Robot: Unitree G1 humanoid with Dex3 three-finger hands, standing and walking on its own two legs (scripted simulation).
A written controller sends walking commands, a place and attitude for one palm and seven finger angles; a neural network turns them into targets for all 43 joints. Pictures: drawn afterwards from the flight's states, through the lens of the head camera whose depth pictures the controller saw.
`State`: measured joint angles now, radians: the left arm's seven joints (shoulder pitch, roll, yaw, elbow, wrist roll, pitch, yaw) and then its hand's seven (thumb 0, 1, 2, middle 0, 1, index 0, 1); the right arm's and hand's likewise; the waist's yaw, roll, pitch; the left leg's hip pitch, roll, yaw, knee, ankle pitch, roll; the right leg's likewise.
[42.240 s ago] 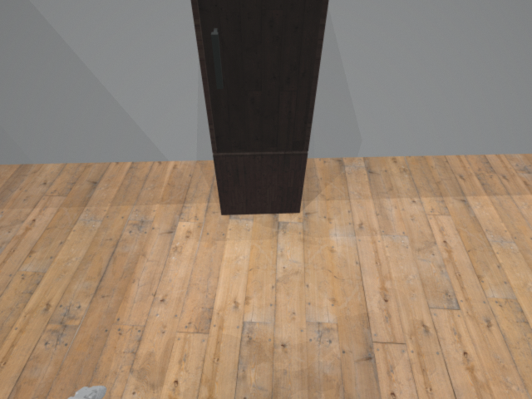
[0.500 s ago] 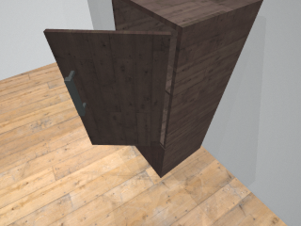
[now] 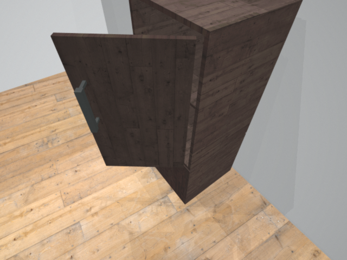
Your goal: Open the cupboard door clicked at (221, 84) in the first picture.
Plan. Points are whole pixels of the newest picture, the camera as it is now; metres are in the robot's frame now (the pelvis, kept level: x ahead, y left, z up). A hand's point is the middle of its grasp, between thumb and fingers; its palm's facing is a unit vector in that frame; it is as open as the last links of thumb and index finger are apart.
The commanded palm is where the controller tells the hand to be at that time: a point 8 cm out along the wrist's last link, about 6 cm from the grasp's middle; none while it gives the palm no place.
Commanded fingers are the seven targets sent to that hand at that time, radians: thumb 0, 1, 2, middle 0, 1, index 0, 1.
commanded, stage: look again from close up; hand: left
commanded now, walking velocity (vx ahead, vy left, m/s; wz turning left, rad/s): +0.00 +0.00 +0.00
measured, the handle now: (89, 107) +0.52 +0.30 +0.03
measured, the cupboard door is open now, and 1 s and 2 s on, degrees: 52 52 52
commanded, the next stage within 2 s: shuffle to correct the standing spot in 0.10 s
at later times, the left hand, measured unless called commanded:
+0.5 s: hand out of the picture -0.01 +0.20 -0.18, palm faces +0.09 -0.97 -0.23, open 7.3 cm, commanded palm none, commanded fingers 0.00 0.90 0.90 -0.20 -0.30 -0.20 -0.30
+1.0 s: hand out of the picture -0.02 +0.25 -0.18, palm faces +0.01 -0.98 -0.18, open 7.3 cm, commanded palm none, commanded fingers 0.00 0.90 0.90 -0.20 -0.30 -0.20 -0.30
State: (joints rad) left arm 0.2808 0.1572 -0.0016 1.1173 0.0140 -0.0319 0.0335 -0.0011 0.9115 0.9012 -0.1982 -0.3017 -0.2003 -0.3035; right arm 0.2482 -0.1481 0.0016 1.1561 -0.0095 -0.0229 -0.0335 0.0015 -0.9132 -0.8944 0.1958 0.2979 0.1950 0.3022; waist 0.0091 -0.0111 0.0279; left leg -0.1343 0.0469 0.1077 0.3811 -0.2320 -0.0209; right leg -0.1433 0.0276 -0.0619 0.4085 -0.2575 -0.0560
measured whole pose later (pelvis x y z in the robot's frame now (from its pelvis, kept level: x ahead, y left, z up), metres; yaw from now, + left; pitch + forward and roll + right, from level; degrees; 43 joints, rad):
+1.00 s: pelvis -0.04 +0.07 +0.00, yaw -1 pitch +1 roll +1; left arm 0.26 0.17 0.04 1.06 0.03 0.03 0.02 0.01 0.93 0.90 -0.20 -0.30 -0.20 -0.30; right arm 0.27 -0.13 -0.03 1.09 -0.03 -0.01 -0.04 0.00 -0.93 -0.89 0.20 0.30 0.20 0.30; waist -0.02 -0.04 0.03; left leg -0.26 0.01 0.12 0.44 -0.20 0.03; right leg -0.23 -0.03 -0.03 0.57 -0.38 -0.01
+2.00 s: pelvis -0.01 +0.04 +0.00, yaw -1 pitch -1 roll +0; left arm 0.32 0.18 -0.01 1.10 0.02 -0.02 0.03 0.00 0.91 0.90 -0.20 -0.30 -0.20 -0.30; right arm 0.22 -0.16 0.01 1.12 -0.01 -0.02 -0.03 0.00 -0.92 -0.89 0.20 0.30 0.20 0.30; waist 0.01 -0.02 0.01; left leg -0.20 0.05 0.09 0.46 -0.24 -0.02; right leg -0.11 0.02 -0.04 0.44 -0.33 -0.04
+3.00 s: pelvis -0.02 +0.06 +0.00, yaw -1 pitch +0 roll +1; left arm 0.28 0.20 0.00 1.11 0.02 -0.02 0.03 0.00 0.91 0.90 -0.20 -0.30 -0.20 -0.30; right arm 0.21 -0.19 0.01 1.14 -0.01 -0.02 -0.02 0.00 -0.91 -0.89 0.20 0.30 0.20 0.30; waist 0.01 -0.02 0.01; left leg -0.19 0.02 0.10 0.39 -0.20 0.00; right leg -0.11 0.00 -0.03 0.40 -0.29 -0.02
